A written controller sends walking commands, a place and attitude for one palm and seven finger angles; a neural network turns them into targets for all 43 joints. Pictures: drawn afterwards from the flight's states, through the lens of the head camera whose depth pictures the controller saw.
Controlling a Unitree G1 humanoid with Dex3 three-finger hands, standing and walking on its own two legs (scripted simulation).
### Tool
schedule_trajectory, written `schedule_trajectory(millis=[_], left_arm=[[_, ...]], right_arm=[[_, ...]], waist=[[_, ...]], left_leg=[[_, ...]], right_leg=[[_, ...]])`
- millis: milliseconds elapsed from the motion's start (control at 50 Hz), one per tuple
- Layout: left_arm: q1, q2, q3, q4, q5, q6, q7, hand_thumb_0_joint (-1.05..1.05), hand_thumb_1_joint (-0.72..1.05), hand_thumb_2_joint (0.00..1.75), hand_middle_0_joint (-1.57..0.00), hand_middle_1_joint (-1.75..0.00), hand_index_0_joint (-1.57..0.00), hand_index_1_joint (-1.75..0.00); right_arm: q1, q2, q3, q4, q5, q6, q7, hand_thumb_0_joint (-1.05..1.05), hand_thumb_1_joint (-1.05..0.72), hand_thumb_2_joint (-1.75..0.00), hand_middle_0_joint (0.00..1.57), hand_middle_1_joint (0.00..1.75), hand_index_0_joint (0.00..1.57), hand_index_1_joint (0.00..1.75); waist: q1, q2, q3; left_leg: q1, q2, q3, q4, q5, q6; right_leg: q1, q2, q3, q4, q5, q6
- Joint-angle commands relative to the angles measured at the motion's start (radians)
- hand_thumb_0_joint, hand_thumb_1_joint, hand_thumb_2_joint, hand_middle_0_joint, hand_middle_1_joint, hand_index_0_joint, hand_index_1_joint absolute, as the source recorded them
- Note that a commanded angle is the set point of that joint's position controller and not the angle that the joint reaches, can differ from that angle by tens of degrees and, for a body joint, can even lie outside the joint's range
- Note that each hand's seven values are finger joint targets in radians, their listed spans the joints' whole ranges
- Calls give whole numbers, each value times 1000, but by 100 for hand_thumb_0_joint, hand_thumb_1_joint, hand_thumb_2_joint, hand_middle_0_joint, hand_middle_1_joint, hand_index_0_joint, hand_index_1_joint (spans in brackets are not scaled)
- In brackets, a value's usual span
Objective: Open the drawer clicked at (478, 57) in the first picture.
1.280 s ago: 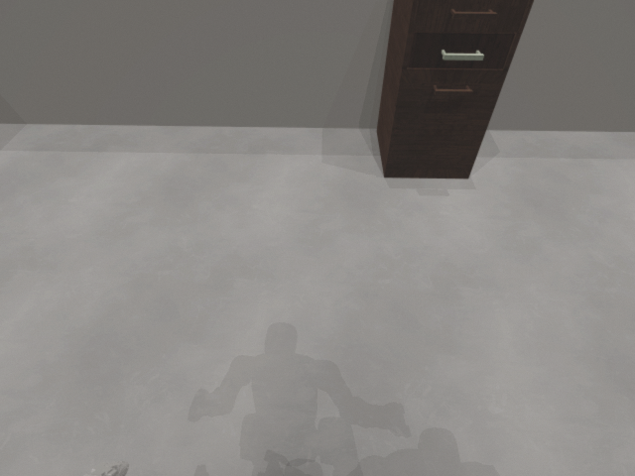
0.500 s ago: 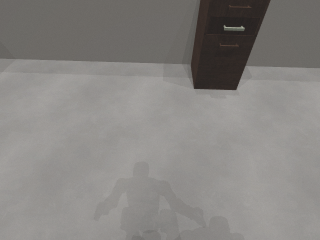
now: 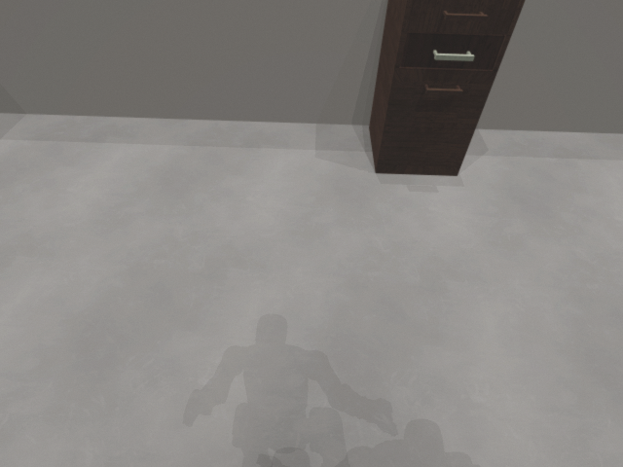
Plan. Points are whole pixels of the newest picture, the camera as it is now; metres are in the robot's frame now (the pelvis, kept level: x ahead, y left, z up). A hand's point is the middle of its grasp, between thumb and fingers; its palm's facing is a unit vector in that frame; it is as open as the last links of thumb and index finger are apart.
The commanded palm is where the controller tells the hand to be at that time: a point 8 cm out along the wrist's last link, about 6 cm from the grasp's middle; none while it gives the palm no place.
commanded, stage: look at it before walking up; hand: left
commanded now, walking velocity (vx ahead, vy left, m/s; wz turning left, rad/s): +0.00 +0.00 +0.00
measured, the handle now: (453, 55) +1.64 -0.49 -0.14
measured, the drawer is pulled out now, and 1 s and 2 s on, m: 0.00 0.00 0.00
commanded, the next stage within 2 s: walk to a spot facing it in 0.16 s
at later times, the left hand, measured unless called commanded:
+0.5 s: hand out of the picture +0.06 +0.23 -0.17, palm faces -0.08 -0.95 -0.30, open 7.4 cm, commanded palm none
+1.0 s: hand out of the picture +0.07 +0.18 -0.17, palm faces -0.24 -0.95 -0.20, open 7.4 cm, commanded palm none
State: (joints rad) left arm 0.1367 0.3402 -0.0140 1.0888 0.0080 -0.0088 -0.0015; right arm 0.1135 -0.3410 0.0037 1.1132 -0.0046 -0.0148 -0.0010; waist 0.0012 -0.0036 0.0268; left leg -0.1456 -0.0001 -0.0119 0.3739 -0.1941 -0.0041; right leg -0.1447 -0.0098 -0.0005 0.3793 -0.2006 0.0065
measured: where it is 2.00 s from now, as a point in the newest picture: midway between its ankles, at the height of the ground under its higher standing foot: (374, 436)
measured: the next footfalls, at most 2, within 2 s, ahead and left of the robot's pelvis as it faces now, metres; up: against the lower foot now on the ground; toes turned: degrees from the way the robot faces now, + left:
left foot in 1.08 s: +0.14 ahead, +0.11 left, +0.00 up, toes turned -21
right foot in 1.60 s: +0.26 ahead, -0.24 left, +0.00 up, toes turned -48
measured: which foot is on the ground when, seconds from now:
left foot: down 0.00-0.64, up 0.66-1.00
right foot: down 0.00-1.00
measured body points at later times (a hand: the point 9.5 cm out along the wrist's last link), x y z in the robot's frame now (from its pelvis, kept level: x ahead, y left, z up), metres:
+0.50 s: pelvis -0.01 +0.00 -0.01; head +0.01 +0.00 +0.44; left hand +0.07 +0.28 -0.15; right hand +0.06 -0.28 -0.15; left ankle +0.01 +0.12 -0.75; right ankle +0.01 -0.12 -0.75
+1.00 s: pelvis +0.02 +0.00 +0.00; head +0.04 -0.01 +0.45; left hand +0.09 +0.23 -0.15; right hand +0.03 -0.29 -0.13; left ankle +0.07 +0.13 -0.71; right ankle -0.01 -0.11 -0.75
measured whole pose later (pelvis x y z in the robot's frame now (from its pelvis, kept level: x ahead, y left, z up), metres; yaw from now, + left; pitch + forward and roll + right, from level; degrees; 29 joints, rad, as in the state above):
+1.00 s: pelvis +0.02 +0.00 +0.00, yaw -20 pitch +2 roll +0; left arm 0.38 0.19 0.05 0.98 0.02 -0.01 -0.01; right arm 0.18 -0.25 -0.06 0.95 -0.02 0.00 0.00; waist 0.05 -0.01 -0.01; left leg -0.42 0.05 0.01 0.79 -0.34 -0.05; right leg -0.22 0.07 0.15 0.39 -0.20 -0.04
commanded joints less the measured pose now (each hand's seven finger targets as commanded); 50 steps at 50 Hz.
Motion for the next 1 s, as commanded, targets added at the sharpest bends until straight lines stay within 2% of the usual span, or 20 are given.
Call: schedule_trajectory(millis=[0, 260, 280, 320, 360, 420, 460, 500, 520, 540, 580, 600, 620, 640, 660, 700, 740, 880, 960, 980], left_arm=[[-38, 209, 46, -65, 3, -19, 12, 0, 90, 90, -20, -30, -20, -30], [-41, 211, 46, -64, 4, -15, 11, 0, 90, 90, -20, -30, -20, -30], [-38, 194, 46, -67, 4, -9, 11, 0, 90, 90, -20, -30, -20, -30], [5, 109, 35, -70, 4, 16, 16, 0, 90, 90, -20, -30, -20, -30], [32, 98, 40, -90, 6, 32, 15, 0, 90, 90, -20, -30, -20, -30], [46, 94, 54, -136, 10, 46, 8, 0, 90, 90, -20, -30, -20, -30], [62, 77, 61, -162, 11, 51, 1, 0, 90, 90, -20, -30, -20, -30], [85, 51, 68, -180, 11, 57, -3, 0, 90, 90, -20, -30, -20, -30], [97, 39, 76, -191, 10, 61, -5, 0, 90, 90, -20, -30, -20, -30], [117, 30, 82, -197, 10, 60, -7, 0, 90, 90, -20, -30, -20, -30], [230, 23, 93, -176, 15, 47, -11, 0, 90, 90, -20, -30, -20, -30], [271, 103, 105, -171, 26, 29, -5, 0, 90, 90, -20, -30, -20, -30], [271, 166, 113, -185, 20, 23, 5, 0, 90, 90, -20, -30, -20, -30], [256, 138, 116, -201, 12, 23, 15, 0, 90, 90, -20, -30, -20, -30], [194, 117, 115, -212, 12, 22, 14, 0, 90, 90, -20, -30, -20, -30], [133, 75, 107, -227, 11, 7, 11, 0, 90, 90, -20, -30, -20, -30], [170, 62, 108, -211, 10, -8, 5, 0, 90, 90, -20, -30, -20, -30], [285, 47, 114, -168, 17, -26, -1, 0, 90, 90, -20, -30, -20, -30], [244, 66, 123, -179, 22, -17, -3, 0, 90, 90, -20, -30, -20, -30], [215, 72, 126, -186, 21, -14, -3, 0, 90, 90, -20, -30, -20, -30]], right_arm=[[-48, -208, -40, -68, -2, -20, -10, 0, -90, -90, 20, 30, 20, 30], [-50, -212, -41, -66, -3, -20, -12, 0, -90, -90, 20, 30, 20, 30], [-38, -194, -40, -65, -4, -18, -14, 0, -90, -90, 20, 30, 20, 30], [13, -97, -27, -65, -6, -2, -18, 0, -90, -90, 20, 30, 20, 30], [35, -91, -35, -86, -6, 12, -24, 0, -90, -90, 20, 30, 20, 30], [43, -111, -57, -131, -8, 21, -29, 0, -90, -90, 20, 30, 20, 30], [37, -124, -72, -158, -8, 22, -31, 0, -90, -90, 20, 30, 20, 30], [24, -128, -84, -182, -7, 18, -30, 0, -90, -90, 20, 30, 20, 30], [10, -121, -87, -195, -10, 16, -30, 0, -90, -90, 20, 30, 20, 30], [-15, -116, -89, -208, -13, 15, -31, 0, -90, -90, 20, 30, 20, 30], [-48, -103, -93, -224, -14, 22, -29, 0, -90, -90, 20, 30, 20, 30], [-18, -48, -85, -238, -6, 34, -21, 0, -90, -90, 20, 30, 20, 30], [-29, 7, -73, -273, -9, 38, -15, 0, -90, -90, 20, 30, 20, 30], [-41, -31, -77, -270, -10, 47, -16, 0, -90, -90, 20, 30, 20, 30], [-51, -32, -83, -263, -10, 41, -10, 0, -90, -90, 20, 30, 20, 30], [16, -33, -86, -232, -21, 29, 1, 0, -90, -90, 20, 30, 20, 30], [25, -6, -85, -222, -24, 21, 4, 0, -90, -90, 20, 30, 20, 30], [-31, 30, -78, -264, -18, -8, 6, 0, -90, -90, 20, 30, 20, 30], [-14, 44, -75, -281, -8, -23, 2, 0, -90, -90, 20, 30, 20, 30], [18, 43, -75, -277, -5, -29, 0, 0, -90, -90, 20, 30, 20, 30]], waist=[[0, 2, -63], [1, -2, -48], [-2, 6, -51], [-7, -10, -51], [-7, -4, -34], [-9, 32, -29], [-4, 89, -34], [5, 181, -41], [10, 197, -38], [30, 177, -20], [83, 88, -37], [88, -215, -48], [79, -373, 0], [81, -276, 1], [53, -203, 53], [8, -113, 5], [16, -96, -24], [59, -135, -34], [50, -155, -24], [31, -172, -24]], left_leg=[[20, 118, -96, -56, 142, 32], [34, 123, -88, -67, 132, 32], [41, 126, -74, -49, 143, 28], [38, 131, -37, -9, 146, 14], [27, 141, -16, 23, 128, 13], [7, 183, -32, 29, 78, 36], [-7, 241, -61, 10, 69, 71], [-44, 337, -99, -19, 155, 142], [-77, 372, -105, -24, 192, 173], [-118, 372, -75, 14, 233, 167], [-189, 292, 43, 230, 159, 81], [-315, 140, 149, 506, -154, -11], [-484, 32, 96, 712, -408, -48], [-466, 60, -29, 767, -337, -33], [-492, 77, -41, 789, -249, -32], [-451, 99, -18, 752, -143, -45], [-433, 89, 7, 711, -107, -55], [-462, 70, 31, 511, -135, -62], [-292, 27, 46, 327, -179, -44], [-219, 20, 46, 263, -166, -39]], right_leg=[[2, -115, 96, -63, 108, -36], [-10, -111, 102, -71, 104, -35], [-20, -109, 107, -57, 134, -34], [-54, -104, 116, -13, 179, -23], [-104, -90, 129, 33, 196, -22], [-176, -51, 123, 128, 161, -20], [-215, -14, 87, 240, 99, -9], [-233, 11, 26, 440, -183, 6], [-225, -6, 17, 506, -282, 10], [-190, -30, 26, 479, -293, 5], [-48, -36, 8, 238, -93, 4], [2, -171, 266, -9, 2, -37], [-48, -350, 591, -161, 16, -135], [-112, -319, 621, -242, -290, -136], [-142, -279, 607, -250, -421, -138], [-103, -220, 474, -206, -371, -156], [-66, -184, 409, -182, -282, -161], [45, -168, 440, -162, -191, -201], [-61, -152, 453, -136, -170, -199], [-107, -140, 449, -113, -166, -191]])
